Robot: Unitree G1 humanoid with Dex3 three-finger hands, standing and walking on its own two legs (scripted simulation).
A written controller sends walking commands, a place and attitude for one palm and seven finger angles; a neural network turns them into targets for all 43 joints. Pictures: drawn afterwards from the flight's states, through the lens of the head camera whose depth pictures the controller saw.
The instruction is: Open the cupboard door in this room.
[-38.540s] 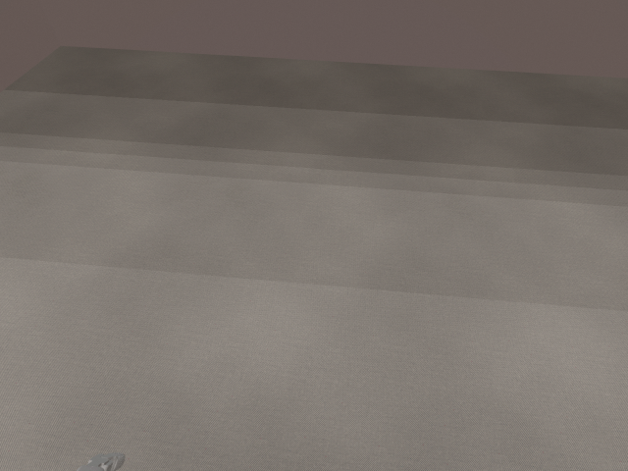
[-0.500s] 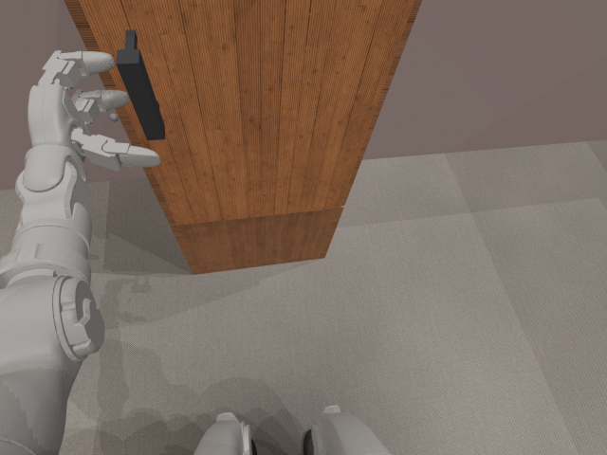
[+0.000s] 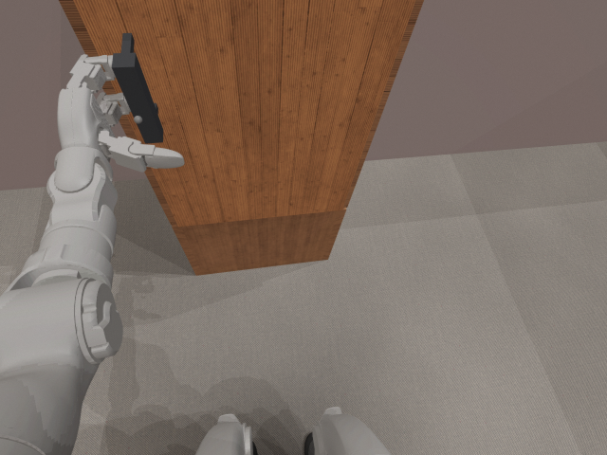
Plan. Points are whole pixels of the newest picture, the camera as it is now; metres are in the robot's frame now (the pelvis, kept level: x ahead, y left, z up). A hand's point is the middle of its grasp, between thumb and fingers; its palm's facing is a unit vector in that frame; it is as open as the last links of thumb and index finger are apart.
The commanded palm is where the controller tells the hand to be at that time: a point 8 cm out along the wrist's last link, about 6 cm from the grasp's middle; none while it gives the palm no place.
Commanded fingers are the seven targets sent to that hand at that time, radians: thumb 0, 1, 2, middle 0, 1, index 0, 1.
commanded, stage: slide the fingers in behind the handle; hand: left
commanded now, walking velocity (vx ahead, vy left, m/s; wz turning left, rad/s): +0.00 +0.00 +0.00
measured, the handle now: (141, 91) +0.58 +0.16 +0.09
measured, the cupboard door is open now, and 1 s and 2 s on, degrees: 0 0 10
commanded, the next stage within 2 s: close the thumb around the handle in 0.70 s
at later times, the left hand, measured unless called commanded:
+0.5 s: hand (156, 118) +0.53 +0.14 +0.09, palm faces +0.09 -1.00 -0.02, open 14.0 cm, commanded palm +0.50 +0.19 +0.09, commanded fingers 0.00 -0.50 0.30 -0.30 -1.20 -0.30 -1.20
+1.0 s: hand (154, 124) +0.52 +0.14 +0.09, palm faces +0.08 -1.00 -0.01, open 12.9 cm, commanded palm +0.49 +0.19 +0.09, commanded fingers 0.00 0.12 0.56 -0.34 -1.27 -0.34 -1.27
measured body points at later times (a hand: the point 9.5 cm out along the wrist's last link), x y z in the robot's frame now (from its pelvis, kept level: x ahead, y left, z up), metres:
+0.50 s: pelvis +0.00 +0.00 +0.00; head +0.12 +0.00 +0.43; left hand +0.52 +0.19 +0.09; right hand -0.02 -0.26 -0.11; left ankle +0.00 +0.09 -0.68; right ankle -0.01 -0.10 -0.68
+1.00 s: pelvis +0.00 +0.00 +0.00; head +0.11 +0.01 +0.44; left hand +0.51 +0.20 +0.09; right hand -0.01 -0.26 -0.11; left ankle +0.00 +0.09 -0.68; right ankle -0.01 -0.10 -0.68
